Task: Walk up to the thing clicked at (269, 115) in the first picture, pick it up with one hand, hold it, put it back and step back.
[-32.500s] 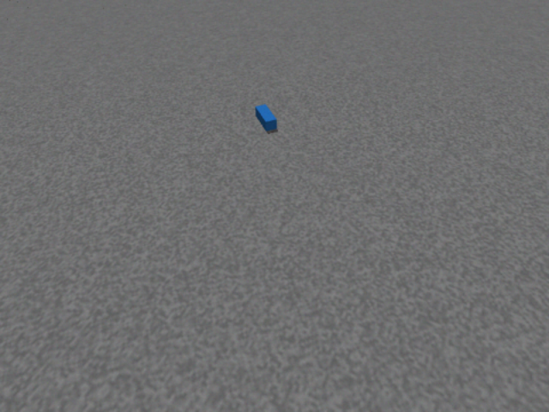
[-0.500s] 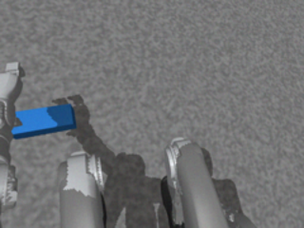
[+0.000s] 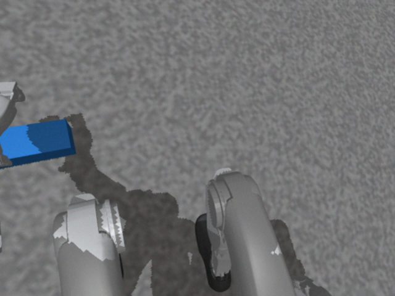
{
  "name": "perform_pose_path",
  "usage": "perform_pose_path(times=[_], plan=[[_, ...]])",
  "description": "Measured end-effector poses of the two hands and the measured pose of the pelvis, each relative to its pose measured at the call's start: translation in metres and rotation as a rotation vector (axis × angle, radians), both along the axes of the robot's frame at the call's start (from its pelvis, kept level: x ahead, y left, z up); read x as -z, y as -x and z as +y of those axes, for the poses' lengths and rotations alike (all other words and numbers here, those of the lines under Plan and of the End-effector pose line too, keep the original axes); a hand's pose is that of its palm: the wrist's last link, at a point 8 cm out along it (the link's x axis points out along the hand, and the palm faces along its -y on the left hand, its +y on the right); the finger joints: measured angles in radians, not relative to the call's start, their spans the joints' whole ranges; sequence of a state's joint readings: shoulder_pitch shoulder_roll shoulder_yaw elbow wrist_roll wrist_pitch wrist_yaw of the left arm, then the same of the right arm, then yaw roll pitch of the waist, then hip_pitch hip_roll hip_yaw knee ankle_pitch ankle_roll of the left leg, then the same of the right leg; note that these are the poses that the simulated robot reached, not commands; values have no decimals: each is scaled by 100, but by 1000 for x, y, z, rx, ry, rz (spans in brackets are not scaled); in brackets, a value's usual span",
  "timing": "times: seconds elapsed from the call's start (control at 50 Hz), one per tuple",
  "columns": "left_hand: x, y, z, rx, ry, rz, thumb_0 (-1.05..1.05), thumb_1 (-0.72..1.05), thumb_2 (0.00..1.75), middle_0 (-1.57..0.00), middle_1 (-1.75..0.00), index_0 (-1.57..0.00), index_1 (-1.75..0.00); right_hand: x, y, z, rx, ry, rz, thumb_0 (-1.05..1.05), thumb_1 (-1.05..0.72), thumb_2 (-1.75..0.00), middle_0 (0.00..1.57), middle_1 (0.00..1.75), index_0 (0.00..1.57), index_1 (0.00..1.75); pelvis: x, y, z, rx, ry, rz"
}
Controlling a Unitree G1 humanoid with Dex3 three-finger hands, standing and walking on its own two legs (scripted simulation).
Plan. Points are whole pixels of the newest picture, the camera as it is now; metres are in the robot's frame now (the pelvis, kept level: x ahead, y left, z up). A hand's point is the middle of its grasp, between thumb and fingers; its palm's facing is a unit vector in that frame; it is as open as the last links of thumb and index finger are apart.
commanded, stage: home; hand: left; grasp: from above
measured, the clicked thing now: (26, 144) +0.47 +0.32 -0.29
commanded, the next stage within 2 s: none
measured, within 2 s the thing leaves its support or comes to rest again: neither
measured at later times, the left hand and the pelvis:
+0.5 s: hand out of the picture +0.39 +0.30 -0.01, palm faces -0.34 -0.48 -0.81, open 9.8 cm; pelvis +0.02 +0.00 +0.11, yaw +3 degrees
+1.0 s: hand out of the picture +0.26 +0.22 +0.20, palm faces +0.07 -0.93 -0.35, open 7.4 cm; pelvis +0.05 +0.00 +0.29, yaw +7 degrees
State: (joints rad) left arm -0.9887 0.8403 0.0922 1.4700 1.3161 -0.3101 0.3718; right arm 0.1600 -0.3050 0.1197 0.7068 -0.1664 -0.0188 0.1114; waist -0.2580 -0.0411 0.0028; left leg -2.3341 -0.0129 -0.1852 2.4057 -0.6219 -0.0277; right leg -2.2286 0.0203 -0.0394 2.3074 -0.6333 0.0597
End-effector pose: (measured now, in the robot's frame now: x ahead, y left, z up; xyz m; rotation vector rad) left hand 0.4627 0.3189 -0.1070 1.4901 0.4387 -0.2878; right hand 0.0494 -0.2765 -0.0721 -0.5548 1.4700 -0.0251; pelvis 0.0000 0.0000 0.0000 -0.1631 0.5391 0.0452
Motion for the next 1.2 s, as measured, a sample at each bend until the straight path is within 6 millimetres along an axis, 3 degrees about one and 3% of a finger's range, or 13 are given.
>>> perform_pose_path(times=[0.06,0.14,0.24,0.34,0.44,0.58,0.68,0.78,0.92,1.2], plan=[[3,-7,2,-13,-21,-57,0,-50,99,-10,-101,-10,-100,8,6,8,26,-17,10,0,-91,-90,20,30,20,30,6,-2,1,1,4,11],[-10,-14,5,-52,-45,-110,0,-45,96,-13,-97,-14,-96,15,5,19,70,-59,4,0,-90,-90,20,30,20,30,3,-7,3,-1,0,38],[-45,-14,10,-140,-34,-111,0,-32,89,-19,-81,-18,-80,11,-9,30,114,-118,-38,1,-90,-90,20,30,20,30,-15,-11,5,-6,-4,69],[-90,6,12,-224,44,-70,0,-9,82,-21,-60,-19,-60,-11,-32,34,145,-164,-104,1,-90,-90,20,30,20,30,-48,-14,6,-14,-11,84],[-132,47,7,-308,200,-22,0,23,80,-20,-43,-20,-43,-47,-66,30,125,-174,-185,1,-90,-90,20,30,20,30,-88,-15,5,-21,-27,78],[-184,111,-6,-415,423,-12,0,66,86,-21,-34,-21,-34,-106,-129,24,39,-162,-349,1,-91,-90,20,30,20,30,-139,-16,0,-40,-48,41],[-222,148,-14,-532,547,-31,0,80,88,-22,-31,-21,-31,-150,-172,31,-13,-176,-492,1,-91,-90,20,30,20,30,-172,-17,-3,-55,-62,1],[-260,178,-27,-661,674,-20,0,86,89,-21,-31,-21,-31,-196,-201,47,-36,-213,-615,1,-91,-90,20,30,20,30,-208,-21,-6,-66,-74,-44],[-312,209,-45,-829,845,23,1,89,89,-21,-30,-21,-30,-256,-215,67,-24,-254,-710,1,-91,-90,20,30,20,30,-261,-36,-5,-79,-90,-107],[-423,238,-60,-1044,1045,32,1,90,90,-21,-30,-20,-30,-353,-202,69,57,-199,-772,1,-91,-90,20,30,20,30,-353,-79,2,-102,-114,-245]])
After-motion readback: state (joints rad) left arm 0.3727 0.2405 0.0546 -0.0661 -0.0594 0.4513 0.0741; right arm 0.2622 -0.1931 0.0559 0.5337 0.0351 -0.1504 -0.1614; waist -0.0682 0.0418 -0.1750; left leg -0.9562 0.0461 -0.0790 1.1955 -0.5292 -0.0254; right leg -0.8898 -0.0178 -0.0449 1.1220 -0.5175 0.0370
